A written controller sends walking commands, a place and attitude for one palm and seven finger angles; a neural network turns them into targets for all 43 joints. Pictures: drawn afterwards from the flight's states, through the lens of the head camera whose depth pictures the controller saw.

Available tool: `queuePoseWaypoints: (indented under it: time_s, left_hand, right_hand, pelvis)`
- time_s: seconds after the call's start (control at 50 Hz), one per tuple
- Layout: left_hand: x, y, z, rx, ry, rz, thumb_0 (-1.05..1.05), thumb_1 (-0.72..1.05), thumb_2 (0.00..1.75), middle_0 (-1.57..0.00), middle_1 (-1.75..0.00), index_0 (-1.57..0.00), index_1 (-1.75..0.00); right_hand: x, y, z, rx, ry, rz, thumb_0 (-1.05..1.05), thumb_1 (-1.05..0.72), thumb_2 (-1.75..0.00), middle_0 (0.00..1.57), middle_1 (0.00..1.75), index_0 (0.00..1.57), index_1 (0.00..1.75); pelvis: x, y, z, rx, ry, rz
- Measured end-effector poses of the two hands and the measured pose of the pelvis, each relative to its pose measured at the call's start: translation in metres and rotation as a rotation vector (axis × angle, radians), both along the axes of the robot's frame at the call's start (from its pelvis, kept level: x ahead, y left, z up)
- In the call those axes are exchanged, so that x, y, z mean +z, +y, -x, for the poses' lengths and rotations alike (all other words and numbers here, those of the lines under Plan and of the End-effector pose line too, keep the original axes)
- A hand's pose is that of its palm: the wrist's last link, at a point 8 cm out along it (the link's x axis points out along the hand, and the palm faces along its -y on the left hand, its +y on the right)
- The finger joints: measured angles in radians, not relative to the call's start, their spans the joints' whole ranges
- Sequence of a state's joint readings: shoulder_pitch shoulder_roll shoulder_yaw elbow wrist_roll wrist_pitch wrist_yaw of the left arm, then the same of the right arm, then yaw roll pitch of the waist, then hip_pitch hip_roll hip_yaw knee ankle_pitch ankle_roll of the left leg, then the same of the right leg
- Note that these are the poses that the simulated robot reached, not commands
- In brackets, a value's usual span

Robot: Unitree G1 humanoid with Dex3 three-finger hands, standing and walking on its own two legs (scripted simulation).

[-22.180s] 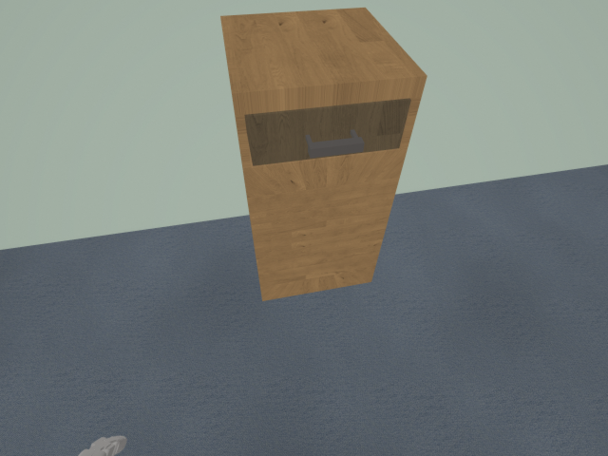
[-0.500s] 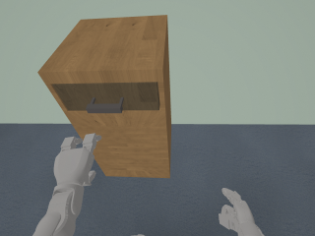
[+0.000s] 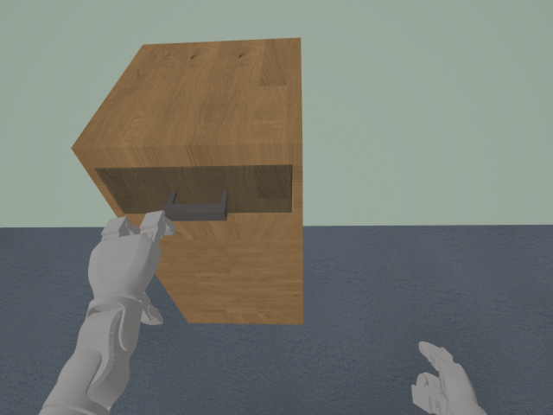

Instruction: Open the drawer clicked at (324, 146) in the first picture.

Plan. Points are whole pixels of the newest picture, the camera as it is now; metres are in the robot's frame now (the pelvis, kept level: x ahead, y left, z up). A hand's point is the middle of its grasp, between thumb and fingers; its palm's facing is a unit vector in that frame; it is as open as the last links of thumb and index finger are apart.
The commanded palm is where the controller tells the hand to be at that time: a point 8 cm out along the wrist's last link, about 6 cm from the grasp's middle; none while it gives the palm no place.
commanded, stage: raise the hand with hooked fingers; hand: left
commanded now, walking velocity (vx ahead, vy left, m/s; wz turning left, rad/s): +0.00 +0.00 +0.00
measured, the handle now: (196, 203) +0.50 +0.23 -0.03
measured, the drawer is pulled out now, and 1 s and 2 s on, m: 0.00 0.00 0.00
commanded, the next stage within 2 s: move the hooked fingers above the handle in 0.66 s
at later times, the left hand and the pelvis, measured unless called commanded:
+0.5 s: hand (142, 248) +0.32 +0.24 +0.07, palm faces -0.03 -0.11 -0.99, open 13.8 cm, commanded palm +0.29 +0.24 +0.14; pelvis +0.01 +0.00 +0.01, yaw +1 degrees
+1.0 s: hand (155, 251) +0.32 +0.22 +0.07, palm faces -0.01 -0.09 -1.00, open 13.8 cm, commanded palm +0.30 +0.23 +0.13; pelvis +0.00 -0.02 +0.01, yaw +1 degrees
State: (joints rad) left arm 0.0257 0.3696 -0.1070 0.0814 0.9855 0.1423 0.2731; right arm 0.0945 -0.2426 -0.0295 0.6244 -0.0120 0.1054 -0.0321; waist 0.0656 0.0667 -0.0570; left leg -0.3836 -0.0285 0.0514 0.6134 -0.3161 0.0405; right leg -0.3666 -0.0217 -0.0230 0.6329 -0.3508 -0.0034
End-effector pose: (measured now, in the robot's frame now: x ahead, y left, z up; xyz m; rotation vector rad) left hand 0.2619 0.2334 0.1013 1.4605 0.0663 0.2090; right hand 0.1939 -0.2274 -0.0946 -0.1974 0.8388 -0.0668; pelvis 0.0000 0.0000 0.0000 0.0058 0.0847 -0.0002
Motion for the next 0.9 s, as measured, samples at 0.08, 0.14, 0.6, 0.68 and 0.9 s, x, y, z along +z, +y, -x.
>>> queuePoseWaypoints:
  time_s: [0.08, 0.14, 0.6, 0.68, 0.9]
  left_hand:
    - [0.012, 0.004, -0.012, -0.005, 0.022, -0.004, 0.0, -0.42, 0.34, -0.31, -1.15, -0.32, -1.15]
    - [0.017, 0.01, -0.019, -0.002, 0.045, -0.008, 0.0, -0.45, 0.32, -0.31, -1.17, -0.32, -1.17]
    - [0.025, 0.001, -0.029, -0.106, 0.089, 0.004, 0.0, -0.49, 0.3, -0.32, -1.2, -0.32, -1.2]
    - [0.03, -0.002, -0.028, -0.096, 0.039, -0.009, 0.0, -0.49, 0.3, -0.32, -1.2, -0.32, -1.2]
    - [0.028, -0.006, -0.032, -0.037, 0.085, -0.014, 0.0, -0.49, 0.3, -0.31, -1.2, -0.32, -1.2]
  right_hand:
    - [0.007, 0.021, -0.016, 0.036, -0.024, -0.033, 0.01, -0.91, -0.9, 0.2, 0.3, 0.2, 0.29]
    - [0.01, 0.032, -0.021, 0.062, -0.02, -0.046, 0.01, -0.91, -0.9, 0.2, 0.3, 0.2, 0.29]
    - [-0.009, -0.01, 0.015, 0.021, 0.142, 0.007, 0.01, -0.91, -0.9, 0.2, 0.3, 0.2, 0.29]
    - [-0.01, -0.016, 0.015, 0.009, 0.136, 0.004, 0.01, -0.91, -0.9, 0.2, 0.3, 0.2, 0.29]
    - [-0.003, -0.017, 0.005, 0.001, 0.067, -0.022, 0.01, -0.91, -0.9, 0.2, 0.3, 0.2, 0.29]
  pelvis:
    - [0.004, 0.003, -0.004, 0.002, -0.011, 0.001]
    - [0.006, 0.003, -0.007, 0.006, -0.016, 0.002]
    - [0.011, -0.007, -0.013, 0.014, 0.001, 0.003]
    - [0.01, -0.011, -0.011, 0.015, 0.001, 0.001]
    - [0.01, -0.02, -0.007, 0.012, -0.014, -0.005]
